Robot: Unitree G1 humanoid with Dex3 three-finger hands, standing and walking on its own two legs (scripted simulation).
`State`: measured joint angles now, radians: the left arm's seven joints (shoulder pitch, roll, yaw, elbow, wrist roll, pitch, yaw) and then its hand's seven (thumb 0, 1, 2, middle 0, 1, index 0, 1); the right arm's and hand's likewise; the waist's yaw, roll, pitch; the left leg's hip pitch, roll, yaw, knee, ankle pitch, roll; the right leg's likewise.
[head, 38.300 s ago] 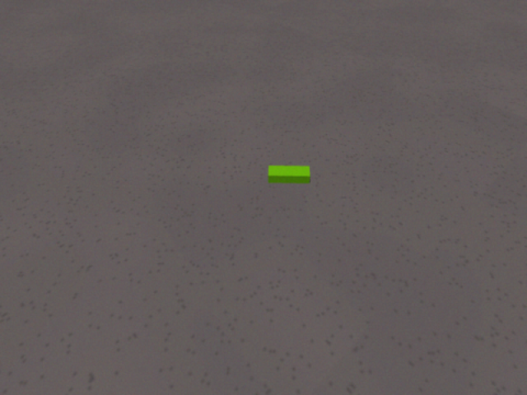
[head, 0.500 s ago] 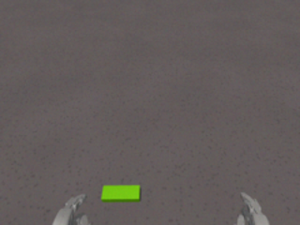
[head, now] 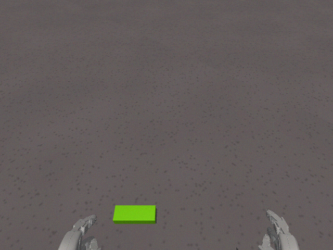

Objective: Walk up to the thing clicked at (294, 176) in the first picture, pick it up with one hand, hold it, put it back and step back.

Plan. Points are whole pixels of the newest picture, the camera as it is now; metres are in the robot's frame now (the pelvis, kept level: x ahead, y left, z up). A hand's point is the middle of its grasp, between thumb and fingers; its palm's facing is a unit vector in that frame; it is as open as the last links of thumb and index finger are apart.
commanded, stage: home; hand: left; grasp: from above
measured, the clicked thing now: (135, 214) +0.47 +0.21 -0.69
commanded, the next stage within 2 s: stand in 0.76 s
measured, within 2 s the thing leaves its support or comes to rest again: neither
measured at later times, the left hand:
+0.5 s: hand out of the picture +0.16 +0.18 -0.05, palm faces +0.04 -0.98 -0.20, open 7.4 cm
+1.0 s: hand out of the picture +0.16 +0.21 -0.08, palm faces -0.01 -0.95 -0.32, open 7.4 cm
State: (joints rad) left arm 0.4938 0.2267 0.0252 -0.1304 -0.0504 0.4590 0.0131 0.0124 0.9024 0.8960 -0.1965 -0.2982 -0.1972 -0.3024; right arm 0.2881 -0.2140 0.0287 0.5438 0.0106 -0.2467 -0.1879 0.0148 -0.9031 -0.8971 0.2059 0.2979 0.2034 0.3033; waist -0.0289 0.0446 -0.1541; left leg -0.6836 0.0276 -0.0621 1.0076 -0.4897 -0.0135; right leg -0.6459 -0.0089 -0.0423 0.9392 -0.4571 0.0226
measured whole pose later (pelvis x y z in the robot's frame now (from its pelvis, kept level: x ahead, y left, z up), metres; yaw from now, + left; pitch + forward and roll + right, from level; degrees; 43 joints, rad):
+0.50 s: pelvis +0.00 +0.00 +0.00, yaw +0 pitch +10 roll -3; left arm 0.50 0.23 0.02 -0.13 -0.05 0.46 0.02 0.01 0.90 0.90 -0.20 -0.30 -0.20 -0.30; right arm 0.29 -0.21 0.02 0.54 0.01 -0.23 -0.19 0.02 -0.90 -0.90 0.21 0.30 0.20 0.30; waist -0.03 0.04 -0.16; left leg -0.68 0.03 -0.06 1.01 -0.50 -0.01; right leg -0.64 -0.01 -0.04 0.94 -0.46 0.03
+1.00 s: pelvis +0.00 +0.00 +0.01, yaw +0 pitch +3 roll +0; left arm 0.25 0.28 0.00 0.40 0.05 0.14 0.03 0.01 0.90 0.90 -0.20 -0.30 -0.20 -0.30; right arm 0.18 -0.27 0.01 0.75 -0.08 -0.07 -0.05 0.01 -0.90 -0.90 0.21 0.30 0.20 0.30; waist 0.02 -0.01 0.00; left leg -0.50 0.00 -0.02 0.89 -0.44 0.00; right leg -0.49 -0.04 0.00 0.87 -0.44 0.03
